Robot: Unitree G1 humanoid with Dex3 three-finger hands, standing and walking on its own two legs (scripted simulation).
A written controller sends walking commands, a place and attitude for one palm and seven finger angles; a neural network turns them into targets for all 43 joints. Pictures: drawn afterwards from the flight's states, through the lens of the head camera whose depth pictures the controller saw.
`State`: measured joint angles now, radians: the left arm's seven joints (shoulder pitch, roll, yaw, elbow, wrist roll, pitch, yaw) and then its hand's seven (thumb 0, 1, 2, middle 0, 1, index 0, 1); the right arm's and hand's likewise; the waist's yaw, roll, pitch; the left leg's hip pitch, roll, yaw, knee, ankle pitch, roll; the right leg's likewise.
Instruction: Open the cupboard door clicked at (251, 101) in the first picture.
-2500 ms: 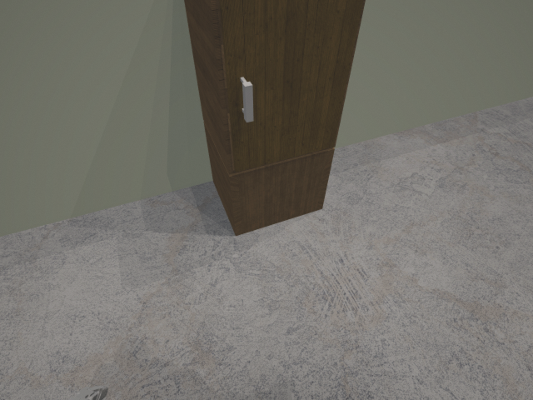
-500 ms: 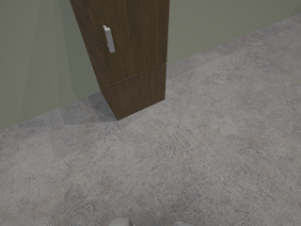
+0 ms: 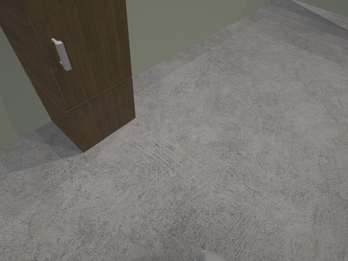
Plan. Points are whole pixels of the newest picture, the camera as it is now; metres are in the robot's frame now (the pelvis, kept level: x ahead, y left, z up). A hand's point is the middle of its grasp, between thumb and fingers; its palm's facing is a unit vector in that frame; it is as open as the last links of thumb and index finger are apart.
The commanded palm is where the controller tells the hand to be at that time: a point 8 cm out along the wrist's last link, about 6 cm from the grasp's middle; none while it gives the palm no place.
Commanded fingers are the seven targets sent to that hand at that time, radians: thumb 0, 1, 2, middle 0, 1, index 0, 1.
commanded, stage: walk to a spot facing it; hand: left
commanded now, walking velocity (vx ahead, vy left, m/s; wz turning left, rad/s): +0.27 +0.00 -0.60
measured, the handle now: (60, 54) +0.84 +0.54 -0.04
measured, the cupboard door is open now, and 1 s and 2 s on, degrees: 0 0 0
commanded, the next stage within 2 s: turn to face it in 1.38 s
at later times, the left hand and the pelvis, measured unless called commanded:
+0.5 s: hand (132, 249) +0.18 +0.12 -0.17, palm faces -0.30 -0.94 -0.18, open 7.4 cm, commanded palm none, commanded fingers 0.00 0.90 0.90 -0.20 -0.30 -0.20 -0.30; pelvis +0.08 -0.05 +0.00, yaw -18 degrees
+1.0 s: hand (174, 163) +0.45 +0.02 -0.17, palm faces -0.54 -0.83 -0.14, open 7.4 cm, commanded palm none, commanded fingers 0.00 0.90 0.90 -0.20 -0.30 -0.20 -0.30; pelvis +0.28 -0.08 +0.00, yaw -33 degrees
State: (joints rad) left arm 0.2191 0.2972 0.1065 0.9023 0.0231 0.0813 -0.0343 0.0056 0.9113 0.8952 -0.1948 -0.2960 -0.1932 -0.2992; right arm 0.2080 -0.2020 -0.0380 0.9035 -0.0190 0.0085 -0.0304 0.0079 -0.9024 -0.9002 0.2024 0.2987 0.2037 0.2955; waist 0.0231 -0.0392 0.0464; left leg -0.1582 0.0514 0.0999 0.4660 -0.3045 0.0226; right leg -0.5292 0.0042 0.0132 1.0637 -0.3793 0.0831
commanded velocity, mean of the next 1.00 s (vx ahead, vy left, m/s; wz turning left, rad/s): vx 0.34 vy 0.00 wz -0.47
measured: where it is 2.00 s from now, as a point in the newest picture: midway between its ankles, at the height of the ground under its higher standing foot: (225, 207)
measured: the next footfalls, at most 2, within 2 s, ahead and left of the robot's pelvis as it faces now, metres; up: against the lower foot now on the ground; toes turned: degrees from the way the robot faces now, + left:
right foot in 0.24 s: +0.02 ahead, -0.17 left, +0.00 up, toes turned -17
left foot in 0.60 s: +0.30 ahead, +0.02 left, +0.00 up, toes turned -14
